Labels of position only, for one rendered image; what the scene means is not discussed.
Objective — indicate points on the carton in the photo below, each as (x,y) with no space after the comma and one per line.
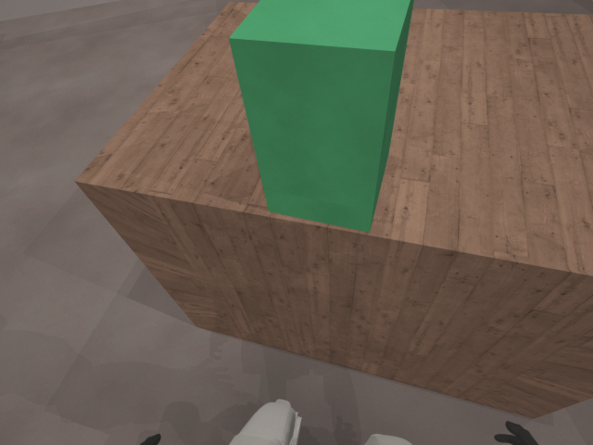
(320,82)

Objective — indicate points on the robot right hand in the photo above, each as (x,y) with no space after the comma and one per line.
(523,435)

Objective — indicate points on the pedestal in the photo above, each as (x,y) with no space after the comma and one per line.
(476,279)

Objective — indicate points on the robot left thigh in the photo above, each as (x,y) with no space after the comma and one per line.
(273,424)

